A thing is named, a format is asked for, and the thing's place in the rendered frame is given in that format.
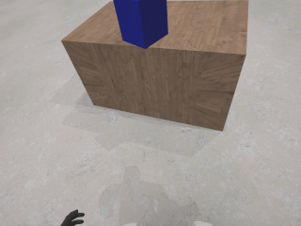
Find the pedestal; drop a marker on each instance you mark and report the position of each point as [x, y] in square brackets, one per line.
[188, 76]

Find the carton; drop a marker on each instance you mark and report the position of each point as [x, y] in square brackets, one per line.
[142, 22]

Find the robot left hand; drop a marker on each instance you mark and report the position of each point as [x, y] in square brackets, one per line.
[69, 219]

